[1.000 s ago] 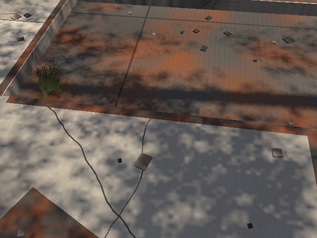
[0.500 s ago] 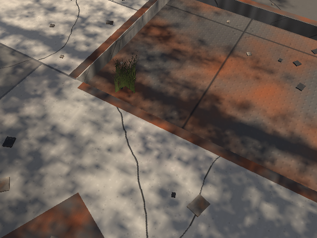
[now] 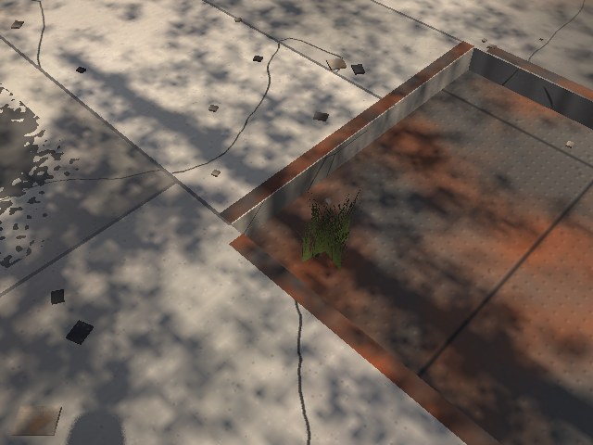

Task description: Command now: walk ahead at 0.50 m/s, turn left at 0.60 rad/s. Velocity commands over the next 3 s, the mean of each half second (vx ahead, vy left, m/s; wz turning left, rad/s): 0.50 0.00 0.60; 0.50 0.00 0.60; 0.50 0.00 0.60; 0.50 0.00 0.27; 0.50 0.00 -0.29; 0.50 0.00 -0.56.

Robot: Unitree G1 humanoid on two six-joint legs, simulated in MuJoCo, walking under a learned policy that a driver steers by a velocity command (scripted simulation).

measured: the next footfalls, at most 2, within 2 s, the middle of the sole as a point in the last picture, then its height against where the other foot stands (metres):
left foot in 0.40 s outside the picture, level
right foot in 0.88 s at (265, 362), level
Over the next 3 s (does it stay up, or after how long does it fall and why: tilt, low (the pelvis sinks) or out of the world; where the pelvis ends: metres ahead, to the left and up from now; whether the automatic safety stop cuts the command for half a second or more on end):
stays up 1.26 0.98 -0.01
